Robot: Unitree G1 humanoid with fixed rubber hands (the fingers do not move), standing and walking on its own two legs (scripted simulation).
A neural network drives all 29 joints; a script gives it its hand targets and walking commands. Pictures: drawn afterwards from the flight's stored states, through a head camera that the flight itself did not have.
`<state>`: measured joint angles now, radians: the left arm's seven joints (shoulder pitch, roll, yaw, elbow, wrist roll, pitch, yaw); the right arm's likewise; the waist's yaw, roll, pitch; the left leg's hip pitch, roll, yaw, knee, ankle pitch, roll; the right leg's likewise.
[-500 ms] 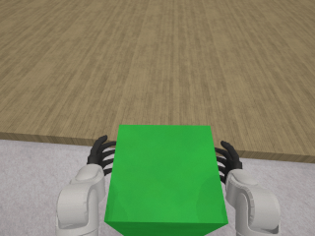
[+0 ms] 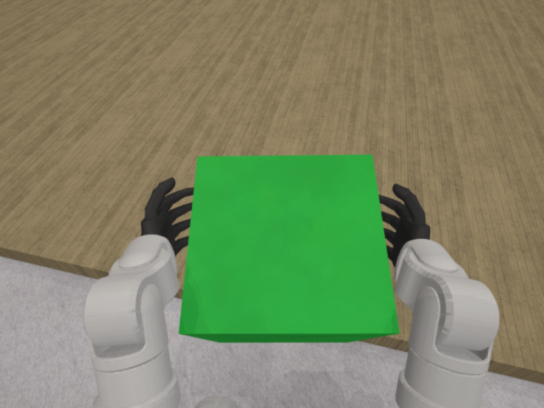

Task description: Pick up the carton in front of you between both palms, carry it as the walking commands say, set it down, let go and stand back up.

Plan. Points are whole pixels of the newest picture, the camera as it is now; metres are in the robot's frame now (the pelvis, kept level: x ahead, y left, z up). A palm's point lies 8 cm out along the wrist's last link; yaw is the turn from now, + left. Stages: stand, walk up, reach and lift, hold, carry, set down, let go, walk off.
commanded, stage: carry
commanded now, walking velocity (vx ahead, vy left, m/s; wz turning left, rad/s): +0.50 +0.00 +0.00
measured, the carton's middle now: (283, 263) +0.31 +0.01 +0.06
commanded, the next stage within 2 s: none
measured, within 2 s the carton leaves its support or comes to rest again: neither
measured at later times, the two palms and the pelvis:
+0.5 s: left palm (213, 100) +0.66 +0.16 +0.09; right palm (363, 109) +0.63 -0.13 +0.10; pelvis +0.27 +0.04 -0.01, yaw -2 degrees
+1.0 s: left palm (216, 69) +0.73 +0.17 +0.12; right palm (360, 72) +0.73 -0.13 +0.12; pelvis +0.39 +0.02 +0.00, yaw +0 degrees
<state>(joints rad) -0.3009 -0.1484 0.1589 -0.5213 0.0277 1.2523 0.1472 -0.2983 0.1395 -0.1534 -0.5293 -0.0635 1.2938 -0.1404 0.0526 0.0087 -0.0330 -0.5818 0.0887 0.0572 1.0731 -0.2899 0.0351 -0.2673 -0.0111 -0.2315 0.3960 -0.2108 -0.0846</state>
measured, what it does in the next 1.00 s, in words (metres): walks ahead: left foot, then right foot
